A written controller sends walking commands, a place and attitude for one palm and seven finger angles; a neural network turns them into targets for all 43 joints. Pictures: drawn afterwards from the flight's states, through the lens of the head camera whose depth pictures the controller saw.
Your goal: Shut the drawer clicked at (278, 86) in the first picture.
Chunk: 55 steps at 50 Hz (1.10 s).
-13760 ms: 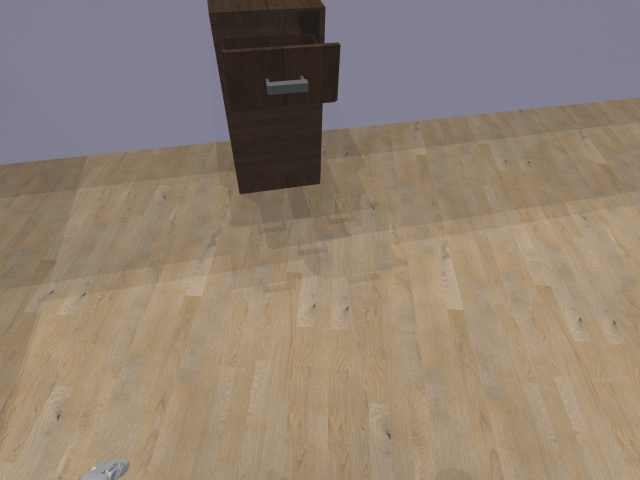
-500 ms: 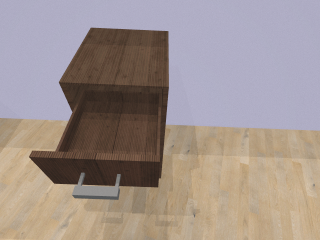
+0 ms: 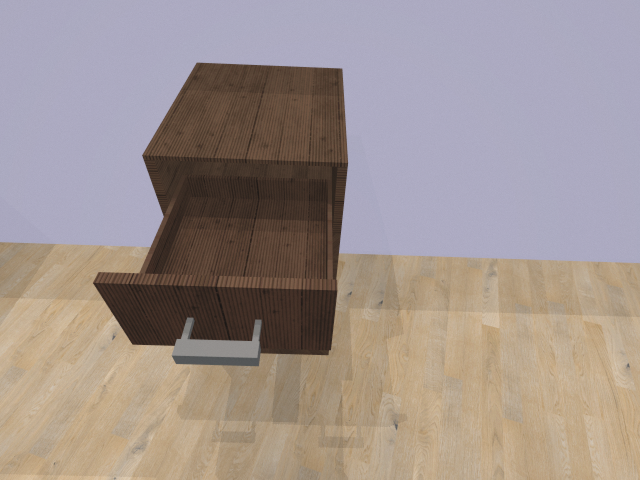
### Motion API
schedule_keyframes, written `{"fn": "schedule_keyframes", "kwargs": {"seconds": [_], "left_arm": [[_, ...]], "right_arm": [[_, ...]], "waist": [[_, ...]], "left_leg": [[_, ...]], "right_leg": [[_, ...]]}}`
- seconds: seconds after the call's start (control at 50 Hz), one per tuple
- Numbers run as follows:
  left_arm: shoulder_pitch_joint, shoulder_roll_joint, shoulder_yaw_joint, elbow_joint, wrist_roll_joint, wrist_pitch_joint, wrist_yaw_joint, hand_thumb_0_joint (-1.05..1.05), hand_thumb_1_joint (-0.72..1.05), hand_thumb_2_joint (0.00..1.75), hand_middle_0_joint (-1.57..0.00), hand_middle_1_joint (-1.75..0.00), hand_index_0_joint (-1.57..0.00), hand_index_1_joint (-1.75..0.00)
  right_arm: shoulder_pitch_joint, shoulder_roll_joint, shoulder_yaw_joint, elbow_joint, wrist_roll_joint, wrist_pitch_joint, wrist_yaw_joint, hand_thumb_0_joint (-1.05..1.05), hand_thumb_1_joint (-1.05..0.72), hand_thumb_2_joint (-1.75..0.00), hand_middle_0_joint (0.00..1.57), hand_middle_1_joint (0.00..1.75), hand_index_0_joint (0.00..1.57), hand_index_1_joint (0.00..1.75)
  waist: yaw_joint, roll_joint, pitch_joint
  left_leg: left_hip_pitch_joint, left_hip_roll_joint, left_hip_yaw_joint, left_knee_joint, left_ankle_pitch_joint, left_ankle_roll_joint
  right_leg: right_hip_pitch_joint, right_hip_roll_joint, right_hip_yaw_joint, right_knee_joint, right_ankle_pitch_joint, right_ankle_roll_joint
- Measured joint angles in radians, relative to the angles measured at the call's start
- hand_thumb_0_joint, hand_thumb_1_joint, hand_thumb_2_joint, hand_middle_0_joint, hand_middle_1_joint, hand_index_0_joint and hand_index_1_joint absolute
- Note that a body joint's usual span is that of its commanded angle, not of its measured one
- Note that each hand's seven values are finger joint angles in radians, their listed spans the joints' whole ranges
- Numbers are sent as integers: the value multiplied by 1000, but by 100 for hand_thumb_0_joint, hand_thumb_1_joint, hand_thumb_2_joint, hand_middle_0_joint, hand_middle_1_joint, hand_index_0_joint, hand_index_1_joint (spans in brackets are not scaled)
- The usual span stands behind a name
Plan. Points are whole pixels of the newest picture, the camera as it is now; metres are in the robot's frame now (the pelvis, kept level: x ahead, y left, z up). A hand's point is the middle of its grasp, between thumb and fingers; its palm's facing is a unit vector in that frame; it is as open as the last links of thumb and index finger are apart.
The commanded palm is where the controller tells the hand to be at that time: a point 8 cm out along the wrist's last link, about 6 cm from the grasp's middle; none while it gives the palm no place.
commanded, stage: come to a stop and stand still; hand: left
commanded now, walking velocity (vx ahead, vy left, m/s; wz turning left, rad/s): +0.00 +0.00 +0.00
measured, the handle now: (220, 338) +0.34 +0.17 -0.07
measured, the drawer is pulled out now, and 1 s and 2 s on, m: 0.30 0.30 0.30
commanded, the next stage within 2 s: look again from close up in 0.46 s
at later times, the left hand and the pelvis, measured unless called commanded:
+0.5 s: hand out of the picture -0.05 +0.20 -0.17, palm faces +0.02 -0.98 -0.19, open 7.4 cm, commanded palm none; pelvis -0.01 +0.03 +0.01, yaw +0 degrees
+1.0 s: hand out of the picture -0.02 +0.19 -0.17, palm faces +0.01 -0.99 -0.15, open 7.4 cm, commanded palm none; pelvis +0.00 +0.04 +0.01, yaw +0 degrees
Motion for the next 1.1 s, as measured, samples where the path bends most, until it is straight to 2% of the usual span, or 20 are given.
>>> {"fn": "schedule_keyframes", "kwargs": {"seconds": [0.2,0.34,0.74,1.1], "left_arm": [[39,-4,-9,35,6,6,-19,0,91,89,-20,-30,-20,-30],[85,2,-6,99,6,6,-19,1,91,89,-20,-30,-20,-29],[76,-60,-24,174,2,-13,-9,0,90,89,-20,-30,-20,-29],[56,-40,-14,170,-1,-15,-7,0,90,89,-20,-30,-20,-29]], "right_arm": [[54,-4,16,30,-4,-14,10,1,-92,-90,20,30,20,30],[82,-1,19,86,3,-19,7,1,-91,-90,20,30,20,30],[26,17,20,149,12,-42,-7,1,-92,-90,20,30,20,30],[49,38,21,174,12,-42,-5,1,-91,-90,20,30,20,30]], "waist": [[-1,-3,10],[8,-6,11],[14,-22,1],[3,-19,17]], "left_leg": [[-10,-26,11,-109,90,32],[11,-45,10,-154,111,44],[68,-55,13,-188,106,51],[78,-57,15,-206,113,52]], "right_leg": [[-23,-28,10,-81,70,27],[-8,-46,11,-108,79,41],[53,-57,15,-152,79,54],[62,-58,18,-169,87,56]]}}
